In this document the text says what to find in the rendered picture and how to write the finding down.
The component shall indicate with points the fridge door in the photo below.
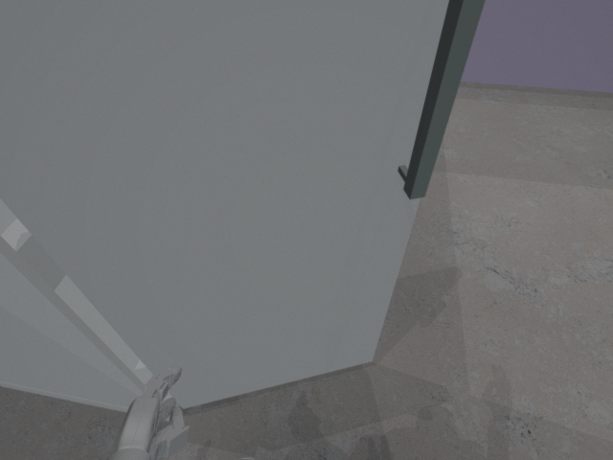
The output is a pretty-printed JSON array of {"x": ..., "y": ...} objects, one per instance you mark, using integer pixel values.
[{"x": 219, "y": 178}]

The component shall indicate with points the handle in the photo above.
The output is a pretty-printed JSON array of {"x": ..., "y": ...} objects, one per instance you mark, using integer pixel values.
[{"x": 459, "y": 28}]

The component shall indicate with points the left robot hand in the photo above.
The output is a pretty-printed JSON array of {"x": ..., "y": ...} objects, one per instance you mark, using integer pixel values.
[{"x": 144, "y": 418}]

